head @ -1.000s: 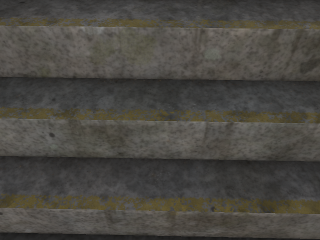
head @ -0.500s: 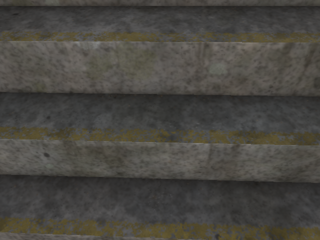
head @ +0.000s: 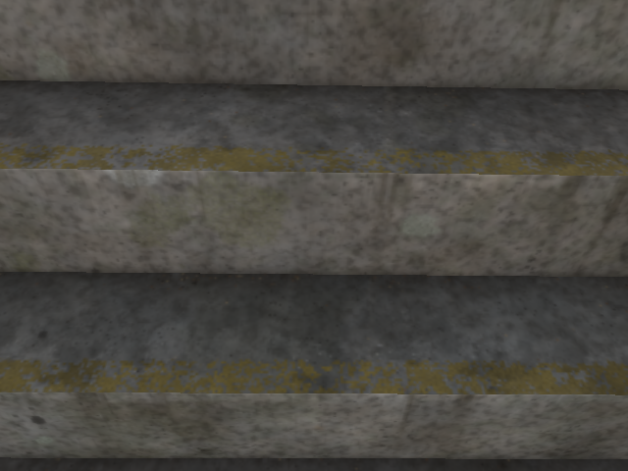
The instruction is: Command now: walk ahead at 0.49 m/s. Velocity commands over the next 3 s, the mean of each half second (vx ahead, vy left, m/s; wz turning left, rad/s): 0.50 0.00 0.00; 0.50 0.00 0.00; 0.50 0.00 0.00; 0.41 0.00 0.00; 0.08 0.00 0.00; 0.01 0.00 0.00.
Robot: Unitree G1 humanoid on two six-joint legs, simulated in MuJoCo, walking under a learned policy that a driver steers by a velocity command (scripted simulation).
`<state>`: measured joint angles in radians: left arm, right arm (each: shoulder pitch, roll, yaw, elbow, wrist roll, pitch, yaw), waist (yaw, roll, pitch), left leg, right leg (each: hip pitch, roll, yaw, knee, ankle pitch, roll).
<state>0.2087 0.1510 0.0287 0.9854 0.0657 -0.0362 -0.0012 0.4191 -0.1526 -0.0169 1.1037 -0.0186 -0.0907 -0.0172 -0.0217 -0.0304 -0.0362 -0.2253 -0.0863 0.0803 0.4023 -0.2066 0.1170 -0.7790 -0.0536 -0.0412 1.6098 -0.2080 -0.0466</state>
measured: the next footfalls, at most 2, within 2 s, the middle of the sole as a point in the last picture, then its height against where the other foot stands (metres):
right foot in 0.40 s outside the picture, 0.23 m higher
left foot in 1.04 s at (286, 339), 0.23 m higher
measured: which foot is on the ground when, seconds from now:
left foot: down 0.00-0.42, up 0.44-1.00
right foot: up 0.00-0.38, down 0.40-1.00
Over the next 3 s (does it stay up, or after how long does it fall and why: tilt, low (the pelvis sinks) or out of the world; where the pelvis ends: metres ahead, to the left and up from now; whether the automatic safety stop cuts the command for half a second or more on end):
stays up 0.73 0.00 0.69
